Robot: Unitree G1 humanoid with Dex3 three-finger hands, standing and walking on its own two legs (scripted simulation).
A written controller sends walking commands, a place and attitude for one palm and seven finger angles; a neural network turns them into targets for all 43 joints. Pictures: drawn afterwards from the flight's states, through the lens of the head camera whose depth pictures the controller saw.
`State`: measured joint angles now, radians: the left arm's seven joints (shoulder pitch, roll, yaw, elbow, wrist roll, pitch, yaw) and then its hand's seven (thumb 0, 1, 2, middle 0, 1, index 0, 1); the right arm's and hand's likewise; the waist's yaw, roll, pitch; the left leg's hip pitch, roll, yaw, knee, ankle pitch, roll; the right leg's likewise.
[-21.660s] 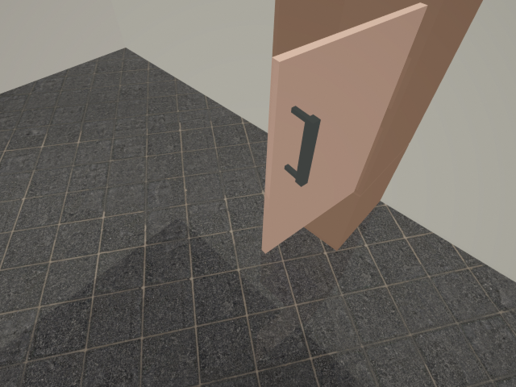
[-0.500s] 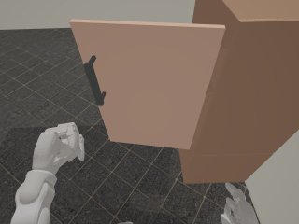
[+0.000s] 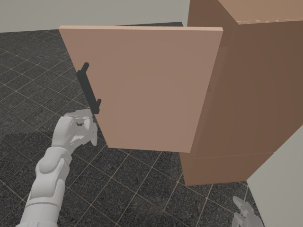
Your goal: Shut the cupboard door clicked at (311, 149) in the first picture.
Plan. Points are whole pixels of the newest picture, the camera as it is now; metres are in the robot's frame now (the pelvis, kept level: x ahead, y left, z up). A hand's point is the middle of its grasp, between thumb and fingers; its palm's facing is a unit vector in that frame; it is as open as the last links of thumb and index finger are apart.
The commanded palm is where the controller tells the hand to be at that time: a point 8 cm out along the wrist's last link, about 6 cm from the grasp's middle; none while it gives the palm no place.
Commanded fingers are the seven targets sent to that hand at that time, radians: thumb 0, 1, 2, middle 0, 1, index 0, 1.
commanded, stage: bring the fist close to the handle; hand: left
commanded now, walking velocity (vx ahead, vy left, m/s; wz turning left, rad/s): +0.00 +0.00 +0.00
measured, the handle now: (91, 89) +0.48 +0.22 +0.09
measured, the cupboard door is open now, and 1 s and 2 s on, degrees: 81 81 67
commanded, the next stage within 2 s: push the door shut along its arc in 0.70 s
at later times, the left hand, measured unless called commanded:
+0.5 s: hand (99, 111) +0.39 +0.17 +0.10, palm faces -0.02 -1.00 -0.01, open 3.1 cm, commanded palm +0.36 +0.23 +0.10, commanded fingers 0.00 0.90 0.90 -1.30 -1.50 -1.30 -1.50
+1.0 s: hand (100, 107) +0.41 +0.17 +0.10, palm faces -0.08 -1.00 -0.02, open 3.1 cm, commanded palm +0.39 +0.22 +0.10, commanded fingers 0.00 0.90 0.90 -1.30 -1.50 -1.30 -1.50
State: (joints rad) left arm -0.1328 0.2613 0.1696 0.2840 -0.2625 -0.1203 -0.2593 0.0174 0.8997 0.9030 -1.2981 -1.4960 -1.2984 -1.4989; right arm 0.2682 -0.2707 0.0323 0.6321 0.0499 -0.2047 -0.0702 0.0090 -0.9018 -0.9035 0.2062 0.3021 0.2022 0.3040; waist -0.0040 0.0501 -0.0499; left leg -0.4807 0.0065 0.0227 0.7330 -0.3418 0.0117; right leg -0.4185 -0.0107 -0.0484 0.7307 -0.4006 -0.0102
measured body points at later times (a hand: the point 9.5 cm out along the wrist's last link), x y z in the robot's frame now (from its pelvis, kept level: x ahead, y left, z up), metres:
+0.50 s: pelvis +0.00 -0.01 +0.00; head +0.04 -0.02 +0.45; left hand +0.39 +0.22 +0.10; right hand +0.09 -0.27 -0.11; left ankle +0.02 +0.11 -0.71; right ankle -0.02 -0.11 -0.71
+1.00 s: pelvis -0.01 +0.00 +0.00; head +0.04 -0.01 +0.44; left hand +0.40 +0.22 +0.10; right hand +0.10 -0.26 -0.11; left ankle +0.02 +0.11 -0.71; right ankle -0.02 -0.11 -0.71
